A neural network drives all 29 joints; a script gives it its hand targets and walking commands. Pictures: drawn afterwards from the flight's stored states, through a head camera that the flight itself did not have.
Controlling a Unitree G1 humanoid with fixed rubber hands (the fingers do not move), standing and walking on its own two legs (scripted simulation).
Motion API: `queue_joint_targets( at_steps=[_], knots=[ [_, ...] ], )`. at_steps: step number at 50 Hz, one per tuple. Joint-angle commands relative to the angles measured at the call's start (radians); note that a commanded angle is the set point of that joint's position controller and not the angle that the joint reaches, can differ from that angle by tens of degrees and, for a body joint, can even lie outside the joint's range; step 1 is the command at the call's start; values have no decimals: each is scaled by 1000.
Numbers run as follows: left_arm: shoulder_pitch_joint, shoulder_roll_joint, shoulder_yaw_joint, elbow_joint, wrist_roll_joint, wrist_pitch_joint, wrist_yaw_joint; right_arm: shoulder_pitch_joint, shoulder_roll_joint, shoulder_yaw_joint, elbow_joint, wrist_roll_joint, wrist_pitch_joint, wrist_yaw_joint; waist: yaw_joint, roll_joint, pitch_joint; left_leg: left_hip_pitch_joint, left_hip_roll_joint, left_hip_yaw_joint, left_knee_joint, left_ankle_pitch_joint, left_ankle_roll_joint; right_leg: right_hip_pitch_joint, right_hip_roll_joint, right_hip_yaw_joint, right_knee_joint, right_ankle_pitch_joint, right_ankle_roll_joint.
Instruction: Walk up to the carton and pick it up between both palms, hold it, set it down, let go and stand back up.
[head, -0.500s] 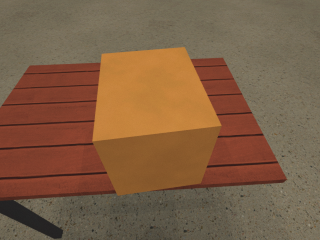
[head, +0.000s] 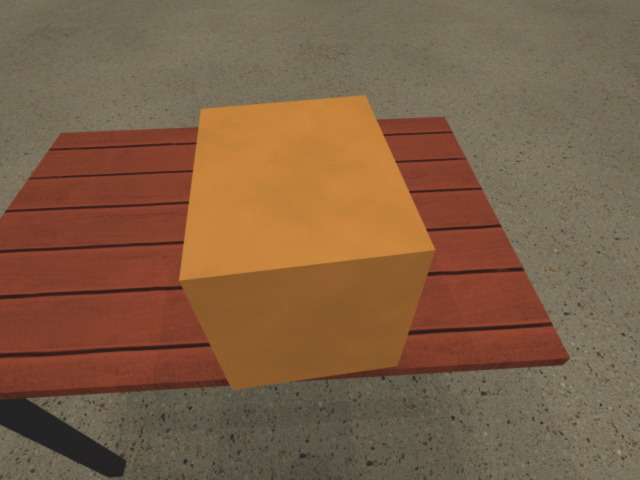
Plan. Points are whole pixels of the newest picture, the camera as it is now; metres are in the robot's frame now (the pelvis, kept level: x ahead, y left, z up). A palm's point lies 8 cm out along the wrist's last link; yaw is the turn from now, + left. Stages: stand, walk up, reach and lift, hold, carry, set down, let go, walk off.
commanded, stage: stand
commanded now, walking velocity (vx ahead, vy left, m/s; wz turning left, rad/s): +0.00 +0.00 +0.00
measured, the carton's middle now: (300, 239) +0.43 +0.05 +0.06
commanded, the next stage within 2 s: none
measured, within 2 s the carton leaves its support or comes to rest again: neither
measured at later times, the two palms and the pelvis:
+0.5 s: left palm out of the picture -0.02 +0.23 -0.14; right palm out of the picture -0.02 -0.21 -0.15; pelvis +0.00 +0.01 +0.00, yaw +0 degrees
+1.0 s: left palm out of the picture -0.02 +0.24 -0.14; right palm out of the picture -0.02 -0.19 -0.15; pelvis +0.00 +0.02 +0.00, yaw -1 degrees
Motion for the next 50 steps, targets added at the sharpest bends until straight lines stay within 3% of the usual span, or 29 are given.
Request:
queue_joint_targets(
  at_steps=[1, 6, 50],
  knots=[
    [105, 99, 28, -17, -1, -7, 6, 72, -86, -17, -6, -4, -7, -6, 6, 12, 56, -24, 73, -51, -43, 89, 19, -82, -195, 157, -126, 161, 92],
    [105, 101, 34, -21, 1, -6, 8, 78, -87, -19, 0, -3, -11, -9, 0, -12, 56, -28, 76, -51, -43, 90, 19, -82, -191, 153, -130, 164, 95],
    [95, 65, 30, 15, 1, -8, 9, 81, -72, -29, 3, 0, -15, -7, -2, -1, 48, -18, 82, -60, -77, 118, 39, -86, -181, 136, -75, 140, 61]
  ],
)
